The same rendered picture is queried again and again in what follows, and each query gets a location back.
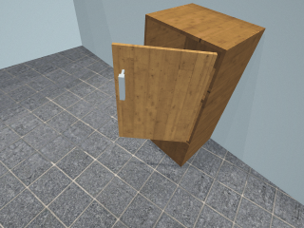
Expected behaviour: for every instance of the cupboard door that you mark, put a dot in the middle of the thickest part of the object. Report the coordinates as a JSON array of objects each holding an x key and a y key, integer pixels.
[{"x": 163, "y": 90}]

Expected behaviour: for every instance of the handle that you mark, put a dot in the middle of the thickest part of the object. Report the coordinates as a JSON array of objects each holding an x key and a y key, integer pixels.
[{"x": 121, "y": 80}]

